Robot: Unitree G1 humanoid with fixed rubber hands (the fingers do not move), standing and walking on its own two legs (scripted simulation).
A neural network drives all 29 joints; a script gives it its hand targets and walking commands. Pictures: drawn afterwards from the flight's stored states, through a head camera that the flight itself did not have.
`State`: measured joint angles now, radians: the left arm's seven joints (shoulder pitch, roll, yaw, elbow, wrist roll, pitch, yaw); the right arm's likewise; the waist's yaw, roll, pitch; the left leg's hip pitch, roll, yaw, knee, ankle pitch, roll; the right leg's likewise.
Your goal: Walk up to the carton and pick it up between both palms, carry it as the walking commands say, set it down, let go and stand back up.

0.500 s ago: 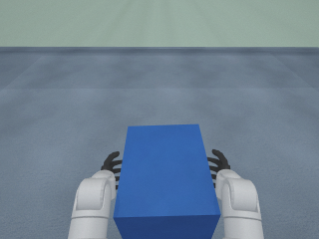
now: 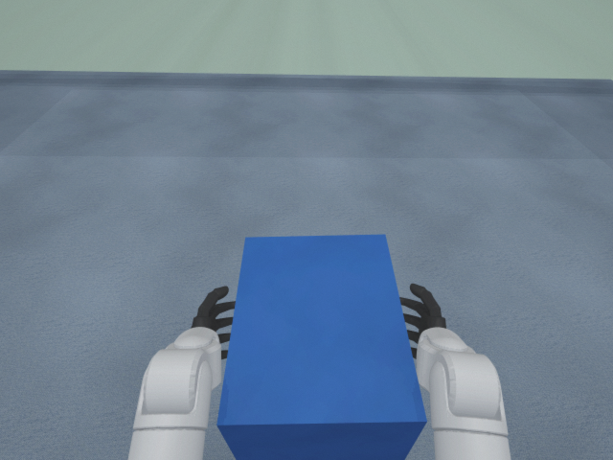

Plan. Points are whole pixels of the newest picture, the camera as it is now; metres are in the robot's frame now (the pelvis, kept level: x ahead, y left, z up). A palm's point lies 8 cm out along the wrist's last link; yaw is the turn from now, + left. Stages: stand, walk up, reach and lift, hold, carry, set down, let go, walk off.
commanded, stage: carry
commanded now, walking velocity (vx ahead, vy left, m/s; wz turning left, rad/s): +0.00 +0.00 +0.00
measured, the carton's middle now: (317, 361) +0.28 +0.00 +0.00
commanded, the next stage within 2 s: hold in 1.38 s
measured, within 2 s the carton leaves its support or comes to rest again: neither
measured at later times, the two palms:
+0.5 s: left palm (196, 343) +0.27 +0.15 +0.05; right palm (418, 342) +0.28 -0.13 +0.06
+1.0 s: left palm (195, 342) +0.27 +0.16 +0.05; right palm (415, 341) +0.29 -0.13 +0.06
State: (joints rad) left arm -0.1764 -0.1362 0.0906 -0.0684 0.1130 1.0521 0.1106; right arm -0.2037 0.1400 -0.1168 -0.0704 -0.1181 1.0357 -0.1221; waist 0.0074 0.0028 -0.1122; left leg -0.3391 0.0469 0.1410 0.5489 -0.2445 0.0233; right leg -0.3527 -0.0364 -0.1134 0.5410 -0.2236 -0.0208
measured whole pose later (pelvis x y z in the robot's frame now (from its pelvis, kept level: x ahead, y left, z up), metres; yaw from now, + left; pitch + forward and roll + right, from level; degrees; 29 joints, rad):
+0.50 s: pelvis +0.00 +0.01 +0.00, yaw +0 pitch +2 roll +0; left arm -0.16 -0.13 0.08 -0.09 0.10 1.04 0.13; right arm -0.19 0.14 -0.12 -0.08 -0.10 1.02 -0.12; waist 0.00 0.00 -0.08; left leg -0.35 0.03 0.15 0.56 -0.26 0.04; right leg -0.36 -0.06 -0.11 0.55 -0.23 0.00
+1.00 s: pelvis +0.01 +0.01 +0.00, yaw +0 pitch +2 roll +0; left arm -0.17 -0.14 0.09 -0.02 0.11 1.01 0.11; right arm -0.20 0.14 -0.13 -0.02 -0.12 0.99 -0.12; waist 0.01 0.01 -0.10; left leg -0.33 0.03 0.15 0.56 -0.26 0.04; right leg -0.35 -0.07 -0.11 0.56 -0.24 0.01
